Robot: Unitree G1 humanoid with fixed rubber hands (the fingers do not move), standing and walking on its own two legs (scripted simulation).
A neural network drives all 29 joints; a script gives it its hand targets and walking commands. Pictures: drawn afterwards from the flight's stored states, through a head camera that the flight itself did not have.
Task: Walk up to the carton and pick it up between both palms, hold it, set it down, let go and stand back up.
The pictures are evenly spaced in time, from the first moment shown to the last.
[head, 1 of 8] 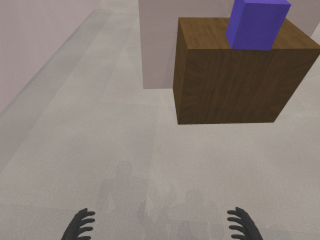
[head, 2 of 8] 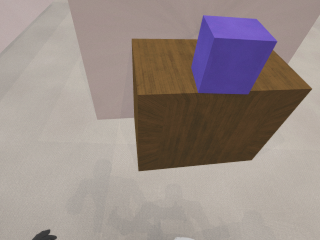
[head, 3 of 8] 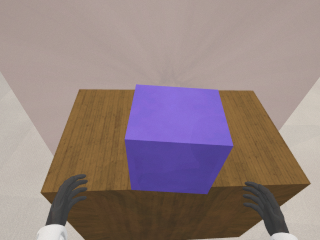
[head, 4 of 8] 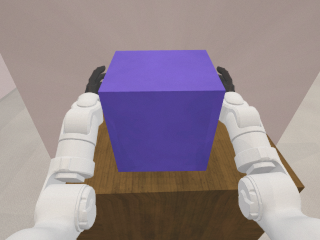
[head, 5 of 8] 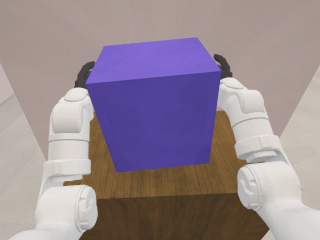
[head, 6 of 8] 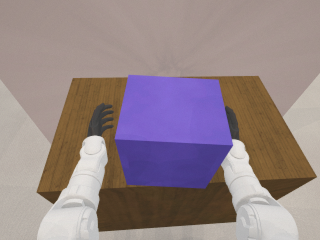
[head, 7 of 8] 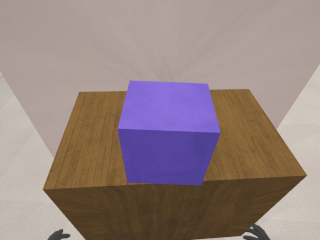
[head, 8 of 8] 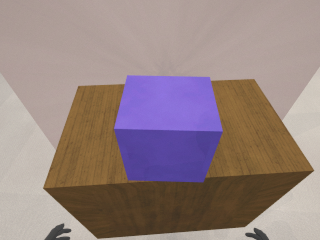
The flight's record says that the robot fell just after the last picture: no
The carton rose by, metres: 0.21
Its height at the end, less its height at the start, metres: +0.00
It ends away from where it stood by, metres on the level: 0.01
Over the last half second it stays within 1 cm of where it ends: yes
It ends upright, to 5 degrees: yes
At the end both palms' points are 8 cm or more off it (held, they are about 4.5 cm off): yes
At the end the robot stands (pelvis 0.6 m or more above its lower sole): yes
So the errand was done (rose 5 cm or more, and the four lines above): yes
